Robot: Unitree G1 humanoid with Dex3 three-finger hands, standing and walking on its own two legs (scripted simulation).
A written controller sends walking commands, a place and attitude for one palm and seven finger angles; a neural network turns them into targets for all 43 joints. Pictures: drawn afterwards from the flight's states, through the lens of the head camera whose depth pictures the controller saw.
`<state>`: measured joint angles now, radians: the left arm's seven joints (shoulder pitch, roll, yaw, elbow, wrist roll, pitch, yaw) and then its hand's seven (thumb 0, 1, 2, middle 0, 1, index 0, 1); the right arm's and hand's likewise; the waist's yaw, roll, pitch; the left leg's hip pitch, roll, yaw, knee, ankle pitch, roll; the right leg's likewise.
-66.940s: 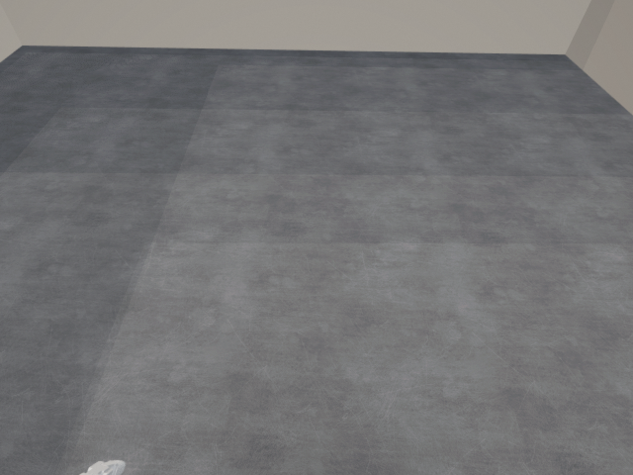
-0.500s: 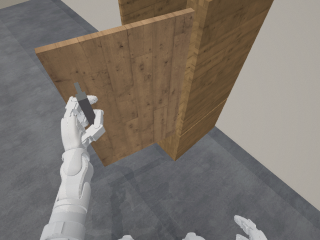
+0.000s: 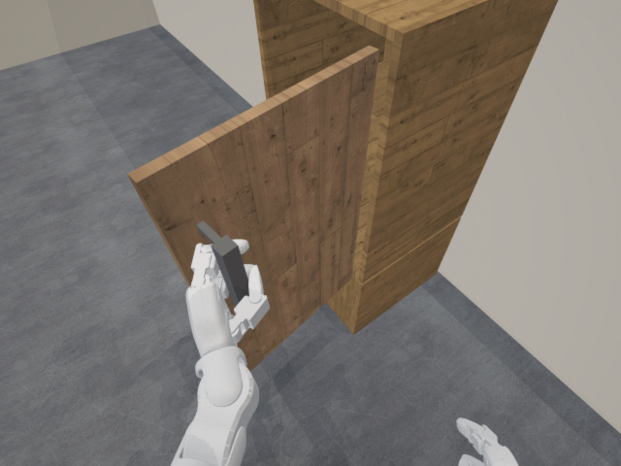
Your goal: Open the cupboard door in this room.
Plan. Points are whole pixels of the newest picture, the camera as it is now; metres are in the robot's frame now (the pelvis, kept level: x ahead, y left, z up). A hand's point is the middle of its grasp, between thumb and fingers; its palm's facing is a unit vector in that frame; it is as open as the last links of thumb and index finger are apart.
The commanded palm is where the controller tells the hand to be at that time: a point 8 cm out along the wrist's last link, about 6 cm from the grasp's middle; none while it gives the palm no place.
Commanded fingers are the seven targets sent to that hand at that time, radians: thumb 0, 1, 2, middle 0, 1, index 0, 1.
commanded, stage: open thumb and fingers to let go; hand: left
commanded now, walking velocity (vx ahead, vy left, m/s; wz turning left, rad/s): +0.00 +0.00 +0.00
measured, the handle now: (226, 270) +0.35 +0.12 +0.06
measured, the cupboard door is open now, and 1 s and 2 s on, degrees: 98 97 99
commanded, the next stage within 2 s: slide the hand sideways off the handle in 0.82 s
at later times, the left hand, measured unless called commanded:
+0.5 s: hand (249, 298) +0.31 +0.09 +0.06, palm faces +0.34 -0.94 +0.01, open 12.2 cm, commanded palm +0.27 +0.14 +0.05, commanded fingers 0.00 -0.50 0.30 -0.27 -1.00 -0.27 -1.00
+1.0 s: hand (248, 302) +0.31 +0.09 +0.06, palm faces +0.21 -0.98 -0.05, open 15.5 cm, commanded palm +0.28 +0.13 +0.05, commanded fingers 0.00 -0.50 0.30 -0.15 -0.30 -0.15 -0.30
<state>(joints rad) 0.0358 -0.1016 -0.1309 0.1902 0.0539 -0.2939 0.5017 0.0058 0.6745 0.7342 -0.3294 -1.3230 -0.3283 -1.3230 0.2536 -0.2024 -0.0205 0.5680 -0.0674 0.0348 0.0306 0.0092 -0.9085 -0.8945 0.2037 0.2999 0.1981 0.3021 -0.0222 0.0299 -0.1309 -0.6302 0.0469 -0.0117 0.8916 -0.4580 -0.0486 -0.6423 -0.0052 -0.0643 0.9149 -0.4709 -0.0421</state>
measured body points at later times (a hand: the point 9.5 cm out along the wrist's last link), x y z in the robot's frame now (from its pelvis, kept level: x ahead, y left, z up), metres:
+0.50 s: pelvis -0.02 +0.01 +0.00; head +0.01 -0.01 +0.44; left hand +0.29 +0.14 +0.06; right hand +0.14 -0.22 -0.11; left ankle -0.01 +0.15 -0.69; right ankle -0.01 -0.09 -0.69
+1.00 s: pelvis -0.04 +0.03 -0.01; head +0.01 +0.02 +0.44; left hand +0.29 +0.14 +0.06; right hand +0.12 -0.19 -0.12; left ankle -0.01 +0.15 -0.69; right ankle -0.01 -0.09 -0.69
